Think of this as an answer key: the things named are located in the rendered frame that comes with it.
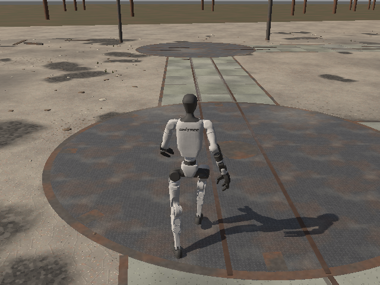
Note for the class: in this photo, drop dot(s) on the robot right foot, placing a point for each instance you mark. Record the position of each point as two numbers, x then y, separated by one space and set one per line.
198 219

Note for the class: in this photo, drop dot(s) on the robot left upper arm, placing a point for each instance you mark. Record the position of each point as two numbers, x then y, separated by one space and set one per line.
171 125

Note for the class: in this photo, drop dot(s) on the left robot thigh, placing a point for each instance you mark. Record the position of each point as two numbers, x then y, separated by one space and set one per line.
174 189

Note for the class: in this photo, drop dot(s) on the robot left forearm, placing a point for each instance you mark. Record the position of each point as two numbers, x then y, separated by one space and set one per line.
161 149

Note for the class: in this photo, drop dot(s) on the robot right upper arm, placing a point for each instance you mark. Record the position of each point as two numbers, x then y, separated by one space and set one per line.
211 134

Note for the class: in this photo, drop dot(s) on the right robot hand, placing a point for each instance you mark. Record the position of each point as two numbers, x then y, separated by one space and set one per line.
226 177

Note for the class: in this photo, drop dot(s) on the left robot hand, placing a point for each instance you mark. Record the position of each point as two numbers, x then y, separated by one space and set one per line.
169 151

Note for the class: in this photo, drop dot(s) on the robot right forearm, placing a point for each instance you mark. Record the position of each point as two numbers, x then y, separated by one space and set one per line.
220 161

